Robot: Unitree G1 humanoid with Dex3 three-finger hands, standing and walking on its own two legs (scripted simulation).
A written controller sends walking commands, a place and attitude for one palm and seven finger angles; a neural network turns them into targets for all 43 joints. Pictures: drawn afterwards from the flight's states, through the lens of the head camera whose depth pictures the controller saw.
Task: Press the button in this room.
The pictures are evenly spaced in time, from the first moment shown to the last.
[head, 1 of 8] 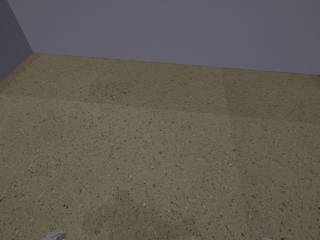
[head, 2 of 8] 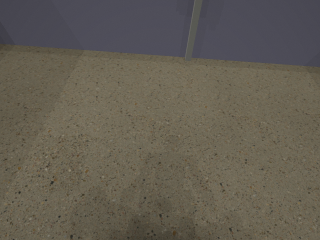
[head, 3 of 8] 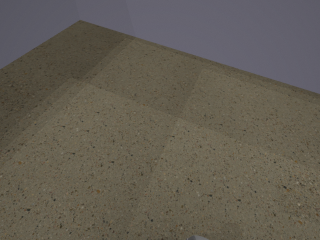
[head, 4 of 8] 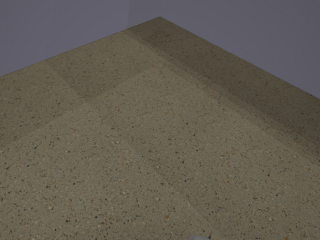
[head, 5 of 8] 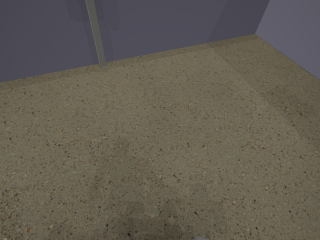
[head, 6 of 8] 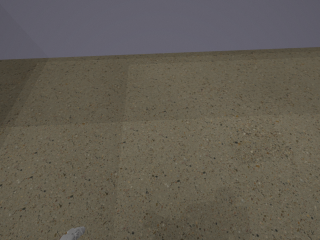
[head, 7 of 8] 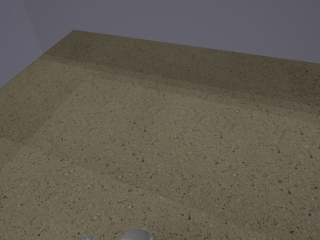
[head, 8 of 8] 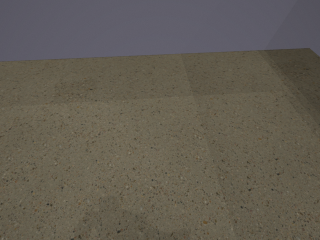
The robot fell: no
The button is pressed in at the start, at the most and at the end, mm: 0 0 0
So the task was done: no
